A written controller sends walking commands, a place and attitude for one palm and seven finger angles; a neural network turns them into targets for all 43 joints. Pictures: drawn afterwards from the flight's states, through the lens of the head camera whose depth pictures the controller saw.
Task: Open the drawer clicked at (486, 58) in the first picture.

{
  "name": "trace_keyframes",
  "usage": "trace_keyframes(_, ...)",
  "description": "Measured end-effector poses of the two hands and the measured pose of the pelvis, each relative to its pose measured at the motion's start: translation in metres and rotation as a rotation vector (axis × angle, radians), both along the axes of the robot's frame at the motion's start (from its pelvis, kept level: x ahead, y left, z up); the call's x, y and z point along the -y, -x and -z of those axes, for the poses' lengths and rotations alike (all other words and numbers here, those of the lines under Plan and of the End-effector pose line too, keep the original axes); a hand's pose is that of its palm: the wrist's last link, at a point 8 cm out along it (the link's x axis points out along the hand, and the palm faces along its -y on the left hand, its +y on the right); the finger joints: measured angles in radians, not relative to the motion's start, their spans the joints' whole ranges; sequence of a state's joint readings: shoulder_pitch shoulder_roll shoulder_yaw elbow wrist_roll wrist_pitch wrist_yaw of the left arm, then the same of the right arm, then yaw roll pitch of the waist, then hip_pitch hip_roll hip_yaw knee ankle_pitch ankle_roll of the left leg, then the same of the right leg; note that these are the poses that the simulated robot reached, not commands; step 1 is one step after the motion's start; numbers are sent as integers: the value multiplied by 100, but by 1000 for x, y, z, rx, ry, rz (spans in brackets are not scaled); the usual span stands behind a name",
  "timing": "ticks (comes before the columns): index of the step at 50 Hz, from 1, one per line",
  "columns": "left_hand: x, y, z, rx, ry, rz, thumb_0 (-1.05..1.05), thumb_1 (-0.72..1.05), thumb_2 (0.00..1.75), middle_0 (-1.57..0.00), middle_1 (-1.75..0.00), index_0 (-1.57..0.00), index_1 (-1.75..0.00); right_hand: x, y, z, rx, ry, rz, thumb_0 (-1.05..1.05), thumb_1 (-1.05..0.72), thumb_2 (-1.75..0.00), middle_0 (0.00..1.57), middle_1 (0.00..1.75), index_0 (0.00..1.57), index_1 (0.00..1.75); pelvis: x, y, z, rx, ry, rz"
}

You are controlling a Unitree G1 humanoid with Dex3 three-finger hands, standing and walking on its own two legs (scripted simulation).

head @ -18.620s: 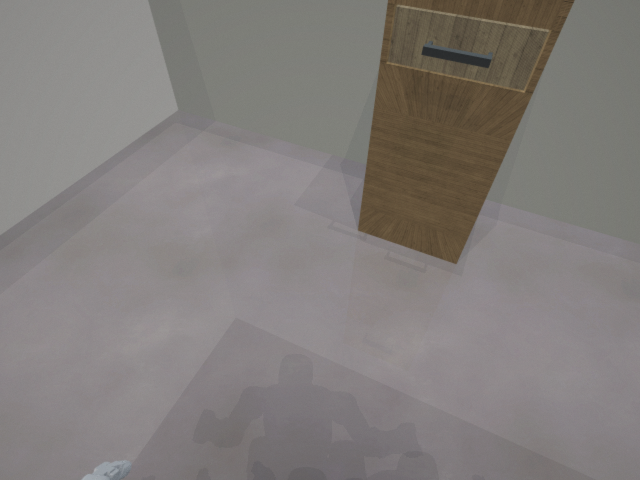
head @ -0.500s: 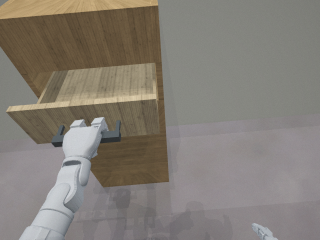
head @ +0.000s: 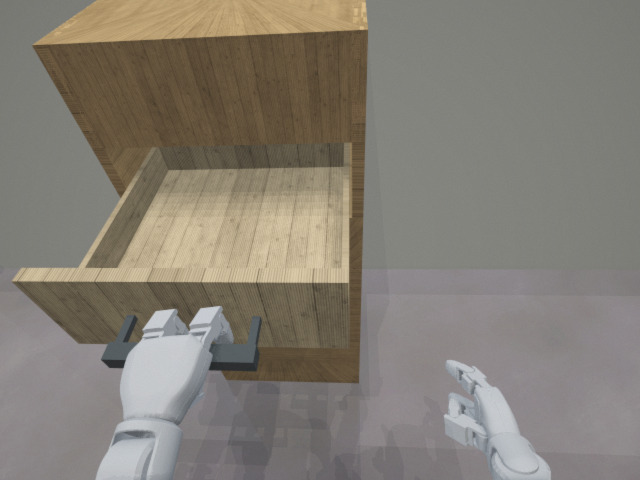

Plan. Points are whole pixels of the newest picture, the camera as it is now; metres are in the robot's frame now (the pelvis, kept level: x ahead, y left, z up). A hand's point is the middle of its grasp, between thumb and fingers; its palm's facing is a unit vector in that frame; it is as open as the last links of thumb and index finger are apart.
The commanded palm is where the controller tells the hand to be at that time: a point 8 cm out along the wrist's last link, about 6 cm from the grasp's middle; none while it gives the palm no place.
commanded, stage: pull the drawer open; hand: left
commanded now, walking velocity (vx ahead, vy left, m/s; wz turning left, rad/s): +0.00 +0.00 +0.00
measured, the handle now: (186, 340) +0.25 +0.21 +0.06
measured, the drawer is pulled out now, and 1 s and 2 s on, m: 0.26 0.29 0.29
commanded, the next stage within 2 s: open the thumb to release the handle in 0.42 s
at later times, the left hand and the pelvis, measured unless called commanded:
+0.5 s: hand (181, 420) +0.17 +0.19 +0.04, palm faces +0.06 -0.12 -0.99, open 5.5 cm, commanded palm +0.15 +0.18 +0.10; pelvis -0.02 -0.01 -0.01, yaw -1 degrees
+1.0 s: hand (184, 411) +0.18 +0.19 +0.04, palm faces +0.05 -0.13 -0.99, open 11.6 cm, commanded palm +0.15 +0.18 +0.10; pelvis -0.05 -0.01 +0.00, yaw +1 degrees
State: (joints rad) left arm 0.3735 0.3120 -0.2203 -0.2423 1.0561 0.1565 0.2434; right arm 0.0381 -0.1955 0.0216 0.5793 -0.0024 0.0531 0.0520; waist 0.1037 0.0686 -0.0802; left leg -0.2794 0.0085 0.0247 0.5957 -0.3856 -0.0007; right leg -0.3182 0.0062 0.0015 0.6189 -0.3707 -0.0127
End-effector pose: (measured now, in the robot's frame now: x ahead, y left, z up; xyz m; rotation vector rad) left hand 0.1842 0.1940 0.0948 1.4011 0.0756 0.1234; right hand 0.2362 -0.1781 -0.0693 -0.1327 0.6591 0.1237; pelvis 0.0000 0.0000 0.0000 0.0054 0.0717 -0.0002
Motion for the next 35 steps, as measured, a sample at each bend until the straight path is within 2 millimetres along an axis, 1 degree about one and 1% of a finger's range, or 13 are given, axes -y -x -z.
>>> trace_keyframes(5,2,17,0,-3,1,1,5,71,78,-34,-135,-42,-134,2,8,7,-26,2,-17,1,-90,-90,20,30,20,30,4,1,2,-1,0,6)
trace_keyframes(12,4,39,0,-10,-10,6,5,71,77,-34,-135,-42,-134,22,30,18,-73,29,9,1,-90,-90,20,30,20,30,8,7,4,-9,-1,14)
trace_keyframes(18,3,40,1,8,-43,8,3,72,79,-33,-135,-42,-135,41,49,26,-93,55,61,1,-91,-90,20,30,20,30,10,16,7,-12,-5,16)
trace_keyframes(24,4,40,2,16,-44,6,2,72,80,-34,-135,-42,-134,53,65,28,-96,65,110,1,-91,-90,20,30,20,30,13,24,8,-2,-11,19)
trace_keyframes(29,4,37,3,35,-50,-4,2,71,81,-35,-135,-42,-134,55,70,28,-92,82,115,1,-91,-90,20,30,20,30,13,31,7,15,-9,2)
trace_keyframes(32,4,33,2,53,-51,-23,2,68,81,-36,-134,-42,-134,51,71,30,-94,88,104,1,-91,-90,20,30,20,30,13,37,7,23,-9,-7)
trace_keyframes(35,5,31,1,52,-48,-38,1,62,79,-37,-133,-42,-133,44,70,29,-93,80,92,1,-91,-90,20,30,20,30,13,40,5,29,-11,-12)
